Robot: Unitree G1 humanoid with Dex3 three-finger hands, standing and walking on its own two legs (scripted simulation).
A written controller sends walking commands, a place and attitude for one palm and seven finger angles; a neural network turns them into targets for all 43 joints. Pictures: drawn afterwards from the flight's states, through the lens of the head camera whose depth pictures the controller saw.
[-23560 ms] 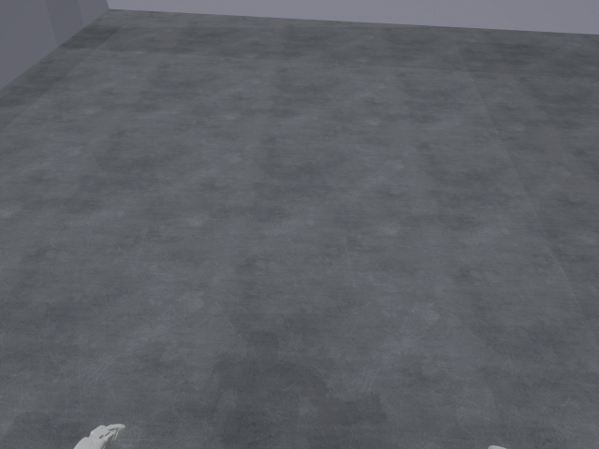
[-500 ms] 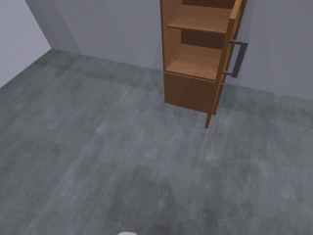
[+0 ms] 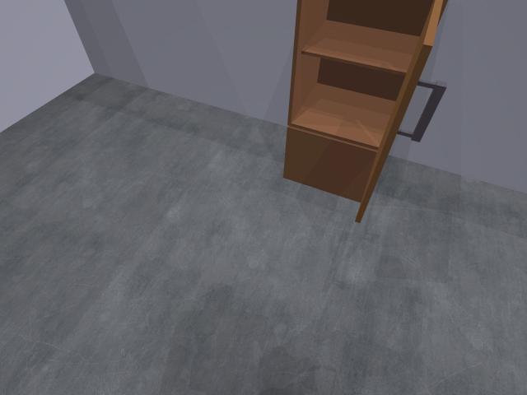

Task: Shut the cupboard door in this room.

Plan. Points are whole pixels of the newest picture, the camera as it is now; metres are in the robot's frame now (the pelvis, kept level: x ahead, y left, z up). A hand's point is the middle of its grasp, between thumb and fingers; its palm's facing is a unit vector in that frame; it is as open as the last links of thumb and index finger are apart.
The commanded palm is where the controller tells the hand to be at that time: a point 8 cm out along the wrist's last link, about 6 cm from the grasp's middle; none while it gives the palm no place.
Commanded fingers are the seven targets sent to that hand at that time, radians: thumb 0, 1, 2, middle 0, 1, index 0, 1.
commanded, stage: stand and wait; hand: left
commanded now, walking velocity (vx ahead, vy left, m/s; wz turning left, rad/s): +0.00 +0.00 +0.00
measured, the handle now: (418, 111) +0.75 -0.30 +0.03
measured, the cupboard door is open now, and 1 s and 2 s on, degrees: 90 90 90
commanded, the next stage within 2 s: turn or walk to find it in 0.16 s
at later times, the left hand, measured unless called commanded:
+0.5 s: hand out of the picture +0.04 +0.19 -0.18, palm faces +0.11 -0.97 -0.22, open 7.4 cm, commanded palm none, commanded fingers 0.00 0.90 0.90 -0.20 -0.30 -0.20 -0.30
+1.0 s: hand out of the picture +0.04 +0.18 -0.17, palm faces +0.23 -0.94 -0.24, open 7.4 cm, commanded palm none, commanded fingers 0.00 0.90 0.90 -0.20 -0.30 -0.20 -0.30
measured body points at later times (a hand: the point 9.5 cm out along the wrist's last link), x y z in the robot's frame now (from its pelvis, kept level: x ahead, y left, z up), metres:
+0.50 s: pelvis +0.00 +0.00 -0.01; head +0.04 +0.00 +0.44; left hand +0.03 +0.24 -0.16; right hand +0.02 -0.23 -0.17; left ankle -0.03 +0.10 -0.74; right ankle +0.03 -0.11 -0.74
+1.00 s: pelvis +0.02 -0.02 +0.00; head +0.04 -0.03 +0.45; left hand +0.03 +0.23 -0.15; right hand +0.11 -0.24 -0.16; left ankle -0.03 +0.09 -0.74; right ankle +0.04 -0.14 -0.74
